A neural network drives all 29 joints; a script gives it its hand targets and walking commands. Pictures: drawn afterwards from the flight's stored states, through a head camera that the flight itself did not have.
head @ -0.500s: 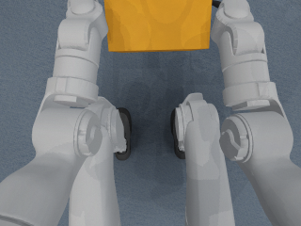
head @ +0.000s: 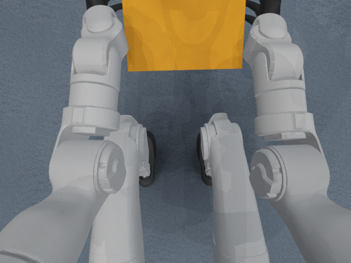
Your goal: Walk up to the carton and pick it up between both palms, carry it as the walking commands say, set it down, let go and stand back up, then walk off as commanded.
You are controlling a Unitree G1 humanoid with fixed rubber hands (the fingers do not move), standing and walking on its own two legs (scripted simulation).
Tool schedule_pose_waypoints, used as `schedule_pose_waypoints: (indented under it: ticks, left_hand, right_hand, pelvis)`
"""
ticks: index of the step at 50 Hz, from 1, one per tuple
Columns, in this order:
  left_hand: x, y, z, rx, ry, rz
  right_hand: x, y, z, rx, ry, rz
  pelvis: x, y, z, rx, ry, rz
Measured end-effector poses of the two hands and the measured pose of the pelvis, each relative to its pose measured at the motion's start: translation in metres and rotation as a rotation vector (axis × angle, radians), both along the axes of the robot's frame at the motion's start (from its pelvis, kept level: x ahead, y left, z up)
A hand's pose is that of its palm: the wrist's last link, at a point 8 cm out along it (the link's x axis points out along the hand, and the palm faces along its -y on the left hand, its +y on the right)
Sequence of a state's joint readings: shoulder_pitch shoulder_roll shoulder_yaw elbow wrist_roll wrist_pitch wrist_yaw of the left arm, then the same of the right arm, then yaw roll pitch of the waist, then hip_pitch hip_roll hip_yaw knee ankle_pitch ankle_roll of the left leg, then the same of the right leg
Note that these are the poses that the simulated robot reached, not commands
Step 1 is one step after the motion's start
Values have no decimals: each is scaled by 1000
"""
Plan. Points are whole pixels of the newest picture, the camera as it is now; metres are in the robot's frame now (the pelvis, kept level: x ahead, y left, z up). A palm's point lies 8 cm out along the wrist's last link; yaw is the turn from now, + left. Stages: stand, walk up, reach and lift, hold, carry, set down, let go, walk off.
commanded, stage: reach and lift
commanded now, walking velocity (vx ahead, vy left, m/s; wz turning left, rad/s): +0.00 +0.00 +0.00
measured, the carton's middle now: (182, 17) +0.55 -0.02 -0.15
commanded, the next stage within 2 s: none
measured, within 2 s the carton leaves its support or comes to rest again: neither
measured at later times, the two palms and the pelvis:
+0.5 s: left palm out of the picture +0.52 +0.12 +0.00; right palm (288, 3) +0.51 -0.15 +0.00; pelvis +0.00 +0.00 +0.06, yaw +0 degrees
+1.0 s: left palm out of the picture +0.51 +0.12 +0.07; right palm out of the picture +0.49 -0.15 +0.07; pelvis +0.00 +0.00 +0.11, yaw -1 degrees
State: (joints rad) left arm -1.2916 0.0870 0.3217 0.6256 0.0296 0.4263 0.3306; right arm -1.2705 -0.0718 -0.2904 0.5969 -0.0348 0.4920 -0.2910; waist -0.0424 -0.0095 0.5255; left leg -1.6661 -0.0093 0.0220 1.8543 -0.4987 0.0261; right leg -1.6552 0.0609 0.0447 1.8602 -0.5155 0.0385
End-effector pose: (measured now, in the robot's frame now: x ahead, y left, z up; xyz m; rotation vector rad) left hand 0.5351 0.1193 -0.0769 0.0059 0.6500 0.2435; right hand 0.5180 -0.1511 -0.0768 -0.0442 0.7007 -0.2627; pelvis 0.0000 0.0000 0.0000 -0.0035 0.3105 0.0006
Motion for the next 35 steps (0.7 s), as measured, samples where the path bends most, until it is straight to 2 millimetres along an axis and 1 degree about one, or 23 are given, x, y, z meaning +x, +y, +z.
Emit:
schedule_pose_waypoints:
  ticks: [3, 5, 10, 15, 18, 26, 35]
  left_hand:
    - [0, 1, 19, -1, -27, 1]
    - [0, 1, 28, 4, -33, -5]
    - [-4, 1, 33, 15, 21, -16]
    - [-5, 3, 38, 13, 31, -12]
    - [-6, 4, 48, 9, -1, -4]
    - [-13, 2, 77, -4, -17, -5]
    - [-21, 2, 97, -4, -17, -3]
  right_hand:
    - [1, 1, 20, -9, -28, 9]
    - [2, 1, 29, -28, -36, 25]
    - [0, 0, 37, -52, 16, 48]
    - [-1, 2, 44, -42, 24, 39]
    - [-3, 3, 52, -20, -9, 22]
    - [-11, 1, 77, -14, -29, 16]
    - [-16, 1, 101, -12, -33, 17]
  pelvis:
    - [-2, 0, 6, -1, -19, 0]
    - [-2, 0, 9, -1, -13, -1]
    - [2, 1, 20, -3, 16, -3]
    - [6, 2, 35, -6, 8, -4]
    - [4, 3, 44, -8, -39, -4]
    - [2, 3, 57, -10, -73, -4]
    - [-2, 3, 74, -11, -89, -5]
